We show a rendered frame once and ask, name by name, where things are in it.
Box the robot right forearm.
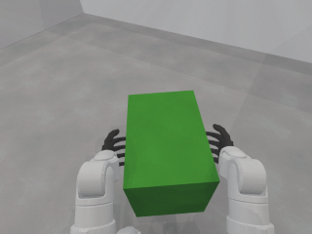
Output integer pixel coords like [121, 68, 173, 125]
[218, 146, 275, 234]

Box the robot left forearm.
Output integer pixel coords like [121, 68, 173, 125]
[70, 149, 120, 234]

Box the robot right hand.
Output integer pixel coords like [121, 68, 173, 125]
[206, 124, 234, 164]

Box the carton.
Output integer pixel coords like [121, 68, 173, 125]
[123, 90, 220, 217]

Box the robot left hand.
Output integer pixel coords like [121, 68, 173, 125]
[101, 129, 126, 167]

